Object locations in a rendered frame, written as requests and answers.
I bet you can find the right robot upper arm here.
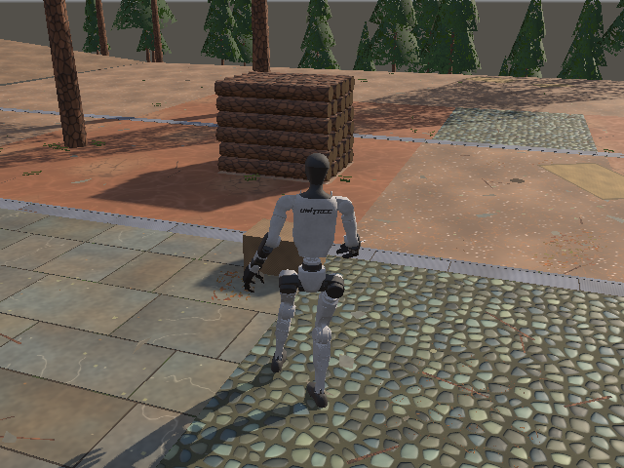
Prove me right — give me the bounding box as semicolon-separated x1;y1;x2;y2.
335;196;359;248

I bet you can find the right robot shin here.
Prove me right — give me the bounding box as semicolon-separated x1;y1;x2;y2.
313;327;332;394

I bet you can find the right robot hand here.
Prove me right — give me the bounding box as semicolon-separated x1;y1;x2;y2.
336;243;359;258

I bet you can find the right robot forearm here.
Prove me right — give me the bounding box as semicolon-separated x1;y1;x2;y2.
348;233;361;254

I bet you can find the left robot hand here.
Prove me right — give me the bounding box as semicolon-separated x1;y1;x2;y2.
243;265;264;293

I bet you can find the left robot upper arm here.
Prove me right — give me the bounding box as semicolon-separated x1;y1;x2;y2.
264;195;295;249

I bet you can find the left robot forearm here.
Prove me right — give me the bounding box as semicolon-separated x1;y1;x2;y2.
249;232;273;273

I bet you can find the left robot thigh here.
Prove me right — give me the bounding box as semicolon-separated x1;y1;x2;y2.
279;269;298;320

